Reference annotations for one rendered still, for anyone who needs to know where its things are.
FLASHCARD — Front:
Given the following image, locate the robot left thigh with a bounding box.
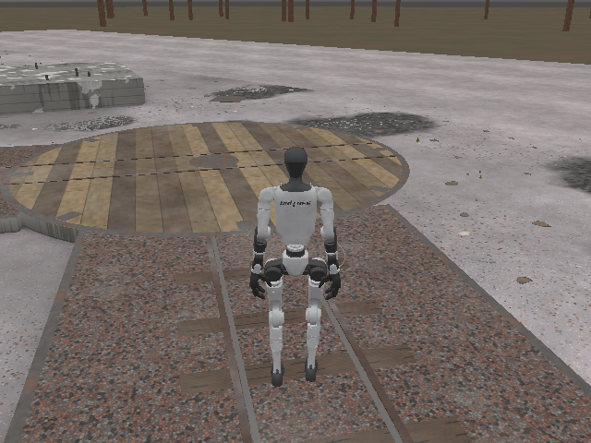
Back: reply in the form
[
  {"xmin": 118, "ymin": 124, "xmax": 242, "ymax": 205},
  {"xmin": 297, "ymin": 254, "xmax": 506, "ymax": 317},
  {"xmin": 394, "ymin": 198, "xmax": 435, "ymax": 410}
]
[{"xmin": 264, "ymin": 258, "xmax": 284, "ymax": 328}]

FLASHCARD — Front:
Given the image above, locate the robot left shin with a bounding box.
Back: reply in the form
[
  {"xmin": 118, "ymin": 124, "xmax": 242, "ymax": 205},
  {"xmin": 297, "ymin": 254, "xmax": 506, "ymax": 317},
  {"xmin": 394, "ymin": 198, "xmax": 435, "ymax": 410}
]
[{"xmin": 269, "ymin": 311, "xmax": 283, "ymax": 374}]

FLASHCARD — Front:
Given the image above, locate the left robot forearm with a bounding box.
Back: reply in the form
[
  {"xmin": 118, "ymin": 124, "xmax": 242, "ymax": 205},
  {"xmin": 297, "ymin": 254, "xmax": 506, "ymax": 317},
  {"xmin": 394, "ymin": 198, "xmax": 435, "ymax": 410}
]
[{"xmin": 251, "ymin": 226, "xmax": 267, "ymax": 274}]

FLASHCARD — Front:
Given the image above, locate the robot right hand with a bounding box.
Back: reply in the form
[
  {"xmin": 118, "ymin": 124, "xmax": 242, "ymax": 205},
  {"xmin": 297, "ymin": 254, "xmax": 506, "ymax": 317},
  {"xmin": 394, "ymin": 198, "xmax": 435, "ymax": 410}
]
[{"xmin": 319, "ymin": 272, "xmax": 341, "ymax": 300}]

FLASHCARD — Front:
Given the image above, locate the robot left upper arm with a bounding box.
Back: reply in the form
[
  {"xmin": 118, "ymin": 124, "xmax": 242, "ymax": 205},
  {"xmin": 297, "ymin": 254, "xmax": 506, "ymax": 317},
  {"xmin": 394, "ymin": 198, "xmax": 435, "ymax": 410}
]
[{"xmin": 257, "ymin": 186, "xmax": 277, "ymax": 239}]

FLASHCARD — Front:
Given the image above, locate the robot left hand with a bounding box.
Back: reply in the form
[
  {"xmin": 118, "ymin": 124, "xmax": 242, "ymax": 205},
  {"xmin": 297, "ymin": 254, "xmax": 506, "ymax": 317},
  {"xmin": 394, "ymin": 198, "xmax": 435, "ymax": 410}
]
[{"xmin": 249, "ymin": 272, "xmax": 271, "ymax": 299}]

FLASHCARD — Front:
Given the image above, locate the right robot forearm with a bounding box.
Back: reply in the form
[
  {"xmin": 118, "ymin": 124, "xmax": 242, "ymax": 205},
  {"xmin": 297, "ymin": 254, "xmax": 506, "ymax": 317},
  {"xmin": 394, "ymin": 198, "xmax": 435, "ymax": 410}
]
[{"xmin": 324, "ymin": 226, "xmax": 340, "ymax": 274}]

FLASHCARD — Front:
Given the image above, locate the robot right upper arm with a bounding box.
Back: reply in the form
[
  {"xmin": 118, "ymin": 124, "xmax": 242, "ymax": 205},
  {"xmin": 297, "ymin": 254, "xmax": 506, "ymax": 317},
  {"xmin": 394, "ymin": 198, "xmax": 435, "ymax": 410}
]
[{"xmin": 315, "ymin": 186, "xmax": 334, "ymax": 239}]

